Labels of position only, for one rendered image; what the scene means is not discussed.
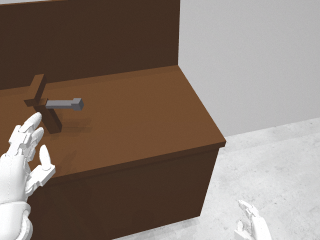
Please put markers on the robot left forearm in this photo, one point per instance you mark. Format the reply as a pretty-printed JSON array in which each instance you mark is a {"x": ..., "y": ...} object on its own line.
[{"x": 14, "y": 222}]

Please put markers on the tap lever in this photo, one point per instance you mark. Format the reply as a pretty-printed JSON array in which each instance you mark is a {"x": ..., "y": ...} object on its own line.
[{"x": 76, "y": 104}]

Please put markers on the right robot hand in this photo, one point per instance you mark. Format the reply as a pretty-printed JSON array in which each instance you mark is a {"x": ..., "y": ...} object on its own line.
[{"x": 255, "y": 229}]

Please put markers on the counter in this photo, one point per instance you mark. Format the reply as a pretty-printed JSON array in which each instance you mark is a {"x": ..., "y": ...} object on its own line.
[{"x": 141, "y": 152}]

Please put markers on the left robot hand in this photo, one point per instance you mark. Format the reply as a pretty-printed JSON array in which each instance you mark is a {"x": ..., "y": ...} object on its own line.
[{"x": 14, "y": 167}]

